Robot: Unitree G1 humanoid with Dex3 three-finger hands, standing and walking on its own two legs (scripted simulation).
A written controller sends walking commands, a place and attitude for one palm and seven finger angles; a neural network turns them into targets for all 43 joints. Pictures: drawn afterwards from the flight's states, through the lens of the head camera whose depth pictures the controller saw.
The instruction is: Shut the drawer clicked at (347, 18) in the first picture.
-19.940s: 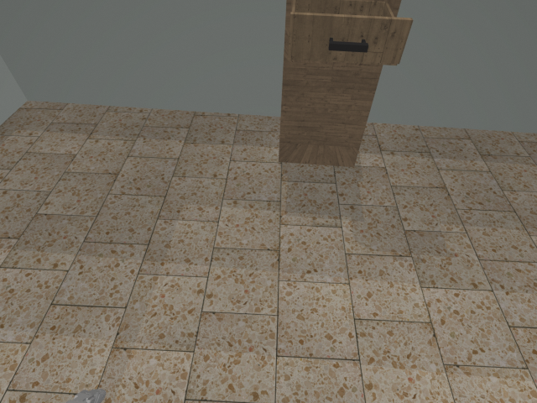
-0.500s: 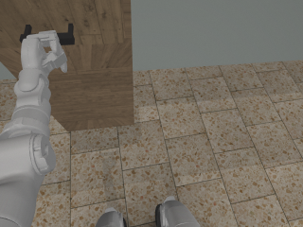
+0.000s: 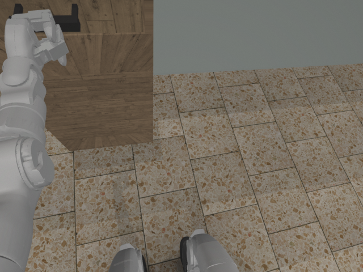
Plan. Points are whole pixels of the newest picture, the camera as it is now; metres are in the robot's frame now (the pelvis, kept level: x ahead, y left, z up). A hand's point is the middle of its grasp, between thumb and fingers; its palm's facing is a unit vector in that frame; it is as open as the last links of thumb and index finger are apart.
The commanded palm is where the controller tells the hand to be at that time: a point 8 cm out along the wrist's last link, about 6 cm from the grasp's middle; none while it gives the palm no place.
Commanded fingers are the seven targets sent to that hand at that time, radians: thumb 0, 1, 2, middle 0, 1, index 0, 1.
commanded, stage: push the drawer shut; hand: left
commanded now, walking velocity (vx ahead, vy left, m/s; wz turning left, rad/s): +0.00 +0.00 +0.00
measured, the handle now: (46, 16) +0.64 +0.19 +0.10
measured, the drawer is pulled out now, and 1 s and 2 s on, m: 0.00 0.00 0.00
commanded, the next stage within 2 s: pull the fist back off the drawer in 0.06 s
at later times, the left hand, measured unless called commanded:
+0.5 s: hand (61, 42) +0.57 +0.16 +0.10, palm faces +0.02 -1.00 -0.03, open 3.0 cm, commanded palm +0.55 +0.18 +0.10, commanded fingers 0.00 0.90 0.90 -1.40 -1.60 -1.40 -1.60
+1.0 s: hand (67, 48) +0.56 +0.15 +0.09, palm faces +0.03 -1.00 -0.02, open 3.3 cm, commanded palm +0.51 +0.20 +0.10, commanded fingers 0.00 0.90 0.90 -1.40 -1.60 -1.40 -1.60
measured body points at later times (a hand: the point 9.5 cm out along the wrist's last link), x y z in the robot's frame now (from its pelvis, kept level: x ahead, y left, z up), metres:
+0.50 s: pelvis -0.02 +0.00 -0.01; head +0.15 +0.02 +0.41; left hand +0.56 +0.21 +0.10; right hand -0.09 -0.25 -0.10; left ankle +0.00 +0.10 -0.68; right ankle +0.02 -0.12 -0.68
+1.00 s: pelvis +0.03 +0.00 +0.01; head +0.17 +0.00 +0.44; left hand +0.55 +0.20 +0.09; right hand +0.00 -0.26 -0.10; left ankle +0.00 +0.10 -0.68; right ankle +0.02 -0.12 -0.68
